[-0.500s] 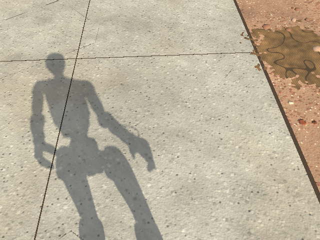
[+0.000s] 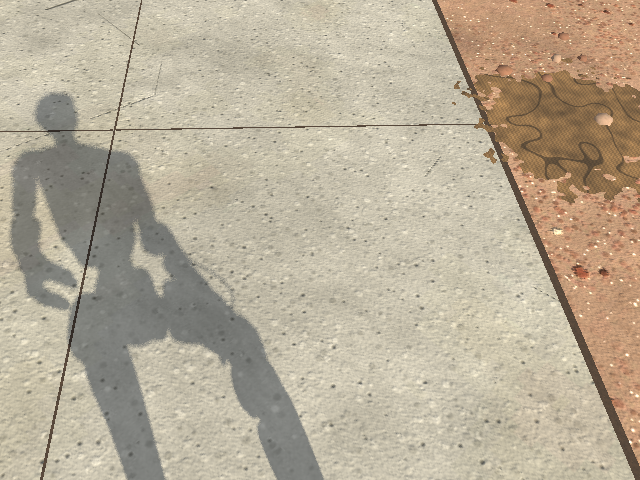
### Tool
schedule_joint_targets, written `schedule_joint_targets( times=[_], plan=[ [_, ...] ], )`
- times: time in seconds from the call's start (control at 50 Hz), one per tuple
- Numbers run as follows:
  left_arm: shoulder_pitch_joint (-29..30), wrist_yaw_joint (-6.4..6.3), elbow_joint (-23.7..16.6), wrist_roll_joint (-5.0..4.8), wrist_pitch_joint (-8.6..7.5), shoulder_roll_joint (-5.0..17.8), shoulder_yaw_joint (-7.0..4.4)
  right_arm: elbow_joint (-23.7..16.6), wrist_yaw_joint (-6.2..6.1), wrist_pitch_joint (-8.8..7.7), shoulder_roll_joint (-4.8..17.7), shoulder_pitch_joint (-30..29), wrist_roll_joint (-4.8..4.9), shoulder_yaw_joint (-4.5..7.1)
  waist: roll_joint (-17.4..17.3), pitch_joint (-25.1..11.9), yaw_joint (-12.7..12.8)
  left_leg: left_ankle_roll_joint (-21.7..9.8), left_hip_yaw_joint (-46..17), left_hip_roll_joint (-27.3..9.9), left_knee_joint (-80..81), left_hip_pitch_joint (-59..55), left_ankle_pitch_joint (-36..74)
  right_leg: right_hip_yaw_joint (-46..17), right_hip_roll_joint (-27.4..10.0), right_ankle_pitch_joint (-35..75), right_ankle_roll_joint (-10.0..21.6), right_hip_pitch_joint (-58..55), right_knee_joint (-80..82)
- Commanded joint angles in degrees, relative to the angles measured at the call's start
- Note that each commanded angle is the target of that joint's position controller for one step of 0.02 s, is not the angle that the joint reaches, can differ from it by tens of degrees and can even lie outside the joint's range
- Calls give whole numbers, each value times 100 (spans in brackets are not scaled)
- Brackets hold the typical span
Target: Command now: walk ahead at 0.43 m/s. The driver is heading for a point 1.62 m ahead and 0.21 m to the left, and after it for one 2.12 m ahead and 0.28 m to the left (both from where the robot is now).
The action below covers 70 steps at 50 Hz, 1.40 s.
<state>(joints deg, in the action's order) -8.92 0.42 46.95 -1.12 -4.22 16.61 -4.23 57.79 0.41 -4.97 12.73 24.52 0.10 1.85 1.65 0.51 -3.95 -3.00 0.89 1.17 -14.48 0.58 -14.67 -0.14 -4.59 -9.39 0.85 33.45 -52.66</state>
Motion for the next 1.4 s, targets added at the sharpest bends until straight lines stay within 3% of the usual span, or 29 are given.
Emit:
schedule_joint_targets(
  times=[0.02, 0.16, 0.2, 0.24, 0.26, 0.28, 0.3, 0.32, 0.34, 0.4, 0.48, 0.6, 0.7, 0.76, 0.8, 0.82, 0.84, 0.86, 0.88, 0.92, 0.98, 1.08, 1.2, 1.26, 1.3, 1.32, 1.34, 1.36, 1.4],
  plan=[
    [1003, 72, -613, 0, -88, -21, 77, -255, -108, 1, 999, 53, -5, 157, -619, 507, -89, -717, -832, -1207, 789, -79, 1536, 132, 16, 728, -158, 728, 1090],
    [1692, 252, -927, -62, -147, 221, 96, -142, -134, 64, 1117, 302, 102, 224, -721, 778, -11, -640, -582, -1609, 630, -417, 2094, 143, 208, 979, 156, 159, 2265],
    [1200, 243, -828, -38, -155, 481, -15, -197, -138, 106, 1264, 155, 80, 283, -866, 304, 361, -513, -448, -1626, -104, -665, 3988, 304, 467, 666, 366, -680, 2278],
    [-642, 133, -303, -39, -108, 903, -250, -296, -150, 182, 1185, 26, 12, 248, -819, -870, 1262, -220, -148, -1219, -2307, 248, 4624, 187, 426, 646, 742, -3281, 2168],
    [-1471, 86, -134, 119, -81, 1448, -369, -457, -111, 121, 581, 571, -52, 75, 398, -1901, 1151, 75, 31, -497, -4591, 2351, 2149, -2077, -1112, -134, 1476, -5621, 2181],
    [-1580, 129, -25, 70, -67, 1202, -276, -355, -69, -27, 316, 749, 61, -20, 1331, -2587, 1038, 176, -606, 218, -5949, 3362, -1639, -4426, -1867, -1312, 1952, -6063, 3442],
    [-1104, 144, -51, 21, -83, 834, -148, -552, -32, -149, 949, 127, 226, 160, 906, -1553, 1039, 58, -893, -161, -6420, 3993, -1506, -3967, -1624, -1776, 1618, -5263, 3738],
    [-634, 133, -124, 33, -97, 640, -87, -725, -34, -210, 1094, -412, 312, 195, 555, -782, 899, -34, -684, -450, -6322, 4089, -1024, -3068, -1421, -1429, 1418, -4320, 3855],
    [-260, 156, -145, 82, -134, 514, -41, -763, -70, -215, 1010, -621, 247, 199, 84, -325, 678, -26, -570, -709, -5943, 3860, -550, -2384, -1189, -729, 1315, -3395, 4040],
    [51, 195, -85, 146, -236, 313, 7, -688, -109, -8, 708, -333, 106, 224, 252, -137, 223, 46, -594, -1037, -5274, 3057, -96, -1459, -774, 41, 1264, -2260, 4462],
    [-241, 82, 161, 184, -304, 550, -51, -928, -120, 139, 693, -915, 87, 230, 124, 232, 267, 254, -618, -1142, -4417, 3725, 739, -745, -804, 458, 1304, -2121, 4823],
    [-662, -51, 354, 142, -261, 744, -59, -1319, 43, 47, 542, -1989, 94, 140, -23, 399, 688, 215, -309, -791, -2534, 3657, 2302, 286, -675, 927, 970, -2597, 4886],
    [-1057, -79, 534, 73, -38, 828, -95, -1804, 248, 42, 549, -2614, 114, 91, -38, 519, 865, -8, -84, -628, -1946, 4166, 1549, 562, -1064, 1745, 836, -3956, 4302],
    [-850, -153, 411, 62, 119, 1070, -162, -1906, 328, 73, 862, -2090, 110, 241, 285, -25, 441, -305, 424, -131, -1951, 3152, 611, 838, -1093, 4515, 618, -4228, 3017],
    [-775, -240, 236, 110, 179, 995, -105, -1523, 225, 120, 1523, -287, 135, 598, -16, -1030, -451, -758, -76, -76, -1636, 372, 907, 1085, -722, 4198, 250, -2862, 418],
    [-1354, -128, -46, 263, 3, 203, 160, -1493, 147, 143, 2217, 77, 138, 763, -1451, -1750, -53, -1824, -3045, -1615, -1480, -2019, 336, 955, 280, -25, -151, -167, -1845],
    [-1051, -32, -72, 157, -267, 414, 164, -1606, 147, 116, 1850, 201, 119, 631, -1189, -2459, -218, -2212, -4980, -2148, -469, -2701, -61, -290, 794, -2389, -127, 832, -2692],
    [-417, 41, -249, -84, -418, 782, 48, -1593, 140, 92, 1511, 42, 50, 528, -881, -1747, -356, -1814, -4072, -1920, -354, -2293, 95, -588, 417, -1981, 30, 1376, -2801],
    [-181, 38, -345, -102, -489, 725, 81, -1659, 123, 74, 1348, -332, 64, 485, -476, -1125, -169, -1590, -3261, -1676, -336, -1416, 506, -506, 151, -1473, 106, 1349, -2376],
    [-202, -36, -299, 91, -415, 752, 4, -1880, 102, 82, 1028, -1017, 12, 373, -220, -468, 315, -1364, -2290, -1259, -84, 199, 1492, -452, -201, -970, 13, 577, -1462],
    [-446, -39, -294, 172, -197, 545, 13, -1970, 41, 58, 1060, -1146, 16, 375, -407, -354, 557, -1414, -1740, -1059, 224, 1042, 2166, -299, -247, -589, -257, 116, -849],
    [481, -15, -561, 165, -189, 290, 117, -1770, -82, 51, 1160, -720, 54, 383, -547, -101, 189, -1022, -965, -678, 321, 1283, 1973, -115, -47, 1333, -407, -104, 1280],
    [1182, 135, -839, 79, -293, 475, 93, -1474, -92, 98, 1231, -235, 85, 397, -634, 190, -69, -909, -1426, -1217, 0, 290, 1447, -209, 132, 1418, -91, 109, 2329],
    [818, 174, -802, 83, -333, 625, 31, -1431, -130, 179, 1297, -295, 71, 429, -776, 96, 187, -742, -1538, -1384, -481, -191, 2460, -100, 252, 679, 176, -262, 2496],
    [-508, 126, -468, 140, -350, 982, -146, -1524, -128, 221, 1121, -426, 17, 337, -591, -880, 841, -473, -1116, -851, -2150, 248, 3475, -115, 168, 937, 562, -2336, 2471],
    [-1347, 111, -381, 189, -335, 1381, -235, -1619, -130, 189, 786, -33, -102, 210, 299, -1785, 928, -212, -817, -247, -4012, 1664, 1688, -1588, -961, 953, 1107, -4241, 2244],
    [-1694, 168, -167, 123, -273, 1469, -278, -1588, -91, 82, 441, 600, 68, 114, 1857, -2197, 721, 89, -781, 495, -5559, 3552, -1838, -4104, -1794, -617, 1788, -5516, 3211],
    [-1570, 169, -213, -15, -262, 948, -142, -1581, -76, 32, 1048, 75, 174, 219, 982, -1581, 950, 45, -1141, 127, -6058, 4225, -1748, -4115, -1666, -1781, 1535, -5189, 3553],
    [-780, 134, -363, 96, -201, 692, -28, -1835, -75, -4, 1167, -908, 118, 257, 74, -383, 805, 32, -708, -420, -5698, 4244, -710, -2683, -1267, -931, 1218, -3588, 3780]
  ],
)
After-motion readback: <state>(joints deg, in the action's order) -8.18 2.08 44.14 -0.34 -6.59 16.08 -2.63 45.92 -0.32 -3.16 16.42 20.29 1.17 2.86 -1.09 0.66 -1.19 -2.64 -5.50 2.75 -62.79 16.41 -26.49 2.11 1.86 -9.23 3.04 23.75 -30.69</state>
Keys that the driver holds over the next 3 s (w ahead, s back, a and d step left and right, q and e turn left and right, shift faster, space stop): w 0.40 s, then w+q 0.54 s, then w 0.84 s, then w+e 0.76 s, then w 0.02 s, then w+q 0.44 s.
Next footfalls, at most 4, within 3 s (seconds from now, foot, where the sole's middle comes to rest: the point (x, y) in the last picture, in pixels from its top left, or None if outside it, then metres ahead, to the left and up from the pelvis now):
0.24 right None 0.32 -0.15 -0.79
0.80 left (249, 433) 0.62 0.10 -0.79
1.30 right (298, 300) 0.96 -0.02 -0.79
1.84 left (176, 241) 1.17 0.31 -0.79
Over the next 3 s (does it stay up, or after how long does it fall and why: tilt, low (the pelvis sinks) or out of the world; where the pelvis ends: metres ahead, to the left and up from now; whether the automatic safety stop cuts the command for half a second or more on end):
stays up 1.70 0.25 -0.02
